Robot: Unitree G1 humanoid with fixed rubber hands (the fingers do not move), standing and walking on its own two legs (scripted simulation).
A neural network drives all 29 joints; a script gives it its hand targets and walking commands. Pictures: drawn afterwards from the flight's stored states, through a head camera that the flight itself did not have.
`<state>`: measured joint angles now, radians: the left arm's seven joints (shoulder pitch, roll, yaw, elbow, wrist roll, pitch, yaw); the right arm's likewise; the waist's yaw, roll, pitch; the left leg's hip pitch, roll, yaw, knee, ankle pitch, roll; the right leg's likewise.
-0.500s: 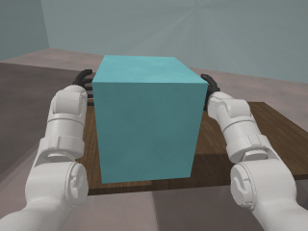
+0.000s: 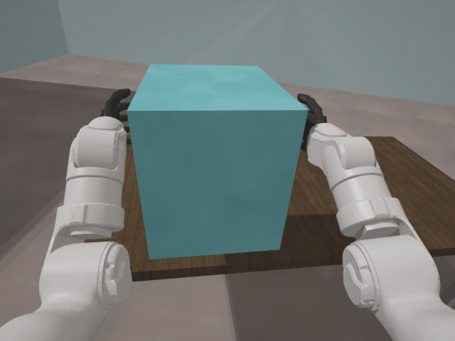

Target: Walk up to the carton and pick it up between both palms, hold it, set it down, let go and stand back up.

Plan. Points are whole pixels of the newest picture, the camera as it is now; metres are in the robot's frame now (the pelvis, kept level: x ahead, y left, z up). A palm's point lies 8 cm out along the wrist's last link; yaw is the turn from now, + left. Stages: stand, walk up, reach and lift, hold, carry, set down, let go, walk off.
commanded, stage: hold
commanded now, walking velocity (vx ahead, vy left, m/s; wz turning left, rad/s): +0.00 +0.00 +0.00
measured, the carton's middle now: (210, 150) +0.47 +0.04 +0.19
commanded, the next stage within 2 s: none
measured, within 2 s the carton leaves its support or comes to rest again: neither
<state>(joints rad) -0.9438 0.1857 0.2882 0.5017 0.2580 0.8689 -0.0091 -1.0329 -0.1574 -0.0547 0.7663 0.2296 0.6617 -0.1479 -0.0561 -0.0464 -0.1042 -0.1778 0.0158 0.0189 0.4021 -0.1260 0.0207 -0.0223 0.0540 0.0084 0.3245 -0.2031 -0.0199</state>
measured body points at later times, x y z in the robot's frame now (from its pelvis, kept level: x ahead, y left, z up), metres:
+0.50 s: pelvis -0.01 +0.00 +0.00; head -0.10 +0.04 +0.44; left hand +0.38 +0.20 +0.27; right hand +0.38 -0.14 +0.28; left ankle +0.06 +0.10 -0.74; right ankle -0.01 -0.11 -0.74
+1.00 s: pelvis +0.01 +0.00 +0.00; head -0.08 +0.03 +0.44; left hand +0.39 +0.20 +0.31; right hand +0.40 -0.14 +0.31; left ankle +0.06 +0.10 -0.74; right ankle -0.01 -0.11 -0.74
